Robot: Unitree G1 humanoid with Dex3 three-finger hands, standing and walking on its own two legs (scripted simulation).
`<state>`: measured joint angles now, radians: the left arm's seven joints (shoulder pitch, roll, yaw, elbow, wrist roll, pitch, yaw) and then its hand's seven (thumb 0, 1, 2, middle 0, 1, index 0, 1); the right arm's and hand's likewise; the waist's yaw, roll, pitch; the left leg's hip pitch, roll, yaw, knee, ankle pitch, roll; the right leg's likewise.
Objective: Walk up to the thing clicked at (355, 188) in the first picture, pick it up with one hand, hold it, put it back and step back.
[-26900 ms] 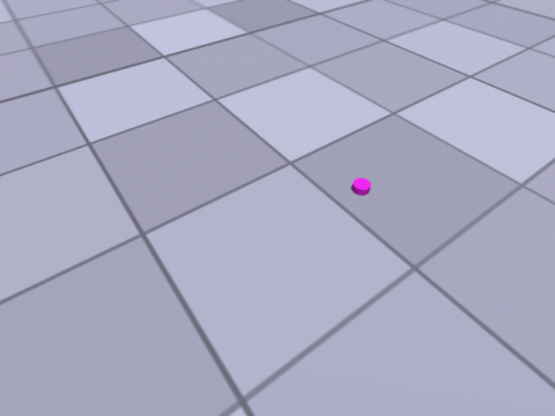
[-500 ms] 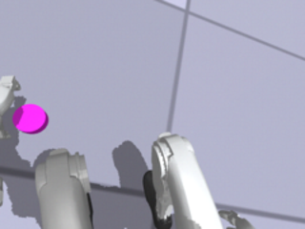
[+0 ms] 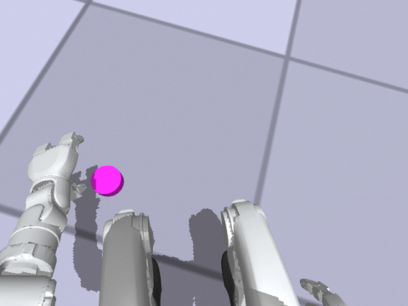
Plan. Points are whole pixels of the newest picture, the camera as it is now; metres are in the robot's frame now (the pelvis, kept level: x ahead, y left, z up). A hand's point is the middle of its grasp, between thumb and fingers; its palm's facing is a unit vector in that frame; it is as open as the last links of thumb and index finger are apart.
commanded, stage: home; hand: left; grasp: from above
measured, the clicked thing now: (107, 181) +0.46 +0.27 -0.38
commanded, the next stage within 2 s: none
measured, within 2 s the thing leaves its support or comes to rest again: neither
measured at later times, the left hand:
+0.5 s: hand (10, 249) +0.26 +0.23 +0.10, palm faces -0.04 -0.90 -0.44, open 7.4 cm
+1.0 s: hand out of the picture +0.22 +0.21 +0.27, palm faces +0.19 -0.96 -0.22, open 7.4 cm
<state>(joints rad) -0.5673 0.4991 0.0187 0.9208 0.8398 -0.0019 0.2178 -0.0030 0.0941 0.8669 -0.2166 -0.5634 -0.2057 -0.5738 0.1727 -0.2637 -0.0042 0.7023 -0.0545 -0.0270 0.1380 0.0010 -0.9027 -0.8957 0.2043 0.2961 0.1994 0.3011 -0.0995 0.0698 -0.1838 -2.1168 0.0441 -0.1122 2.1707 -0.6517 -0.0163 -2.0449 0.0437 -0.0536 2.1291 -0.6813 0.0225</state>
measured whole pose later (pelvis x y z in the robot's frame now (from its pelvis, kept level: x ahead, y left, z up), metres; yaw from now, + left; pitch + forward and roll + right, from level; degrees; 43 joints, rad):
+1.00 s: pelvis +0.09 +0.01 +0.31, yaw +7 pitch +11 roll -3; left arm 0.53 0.22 0.04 -0.15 -0.06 0.46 0.04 0.01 0.90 0.90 -0.21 -0.30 -0.21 -0.30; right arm 0.32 -0.22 0.03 0.51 0.02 -0.20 -0.19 0.01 -0.91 -0.90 0.20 0.30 0.20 0.30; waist -0.06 0.06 -0.20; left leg -0.73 0.04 -0.07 1.01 -0.47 -0.02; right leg -0.65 0.01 -0.05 0.94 -0.49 0.01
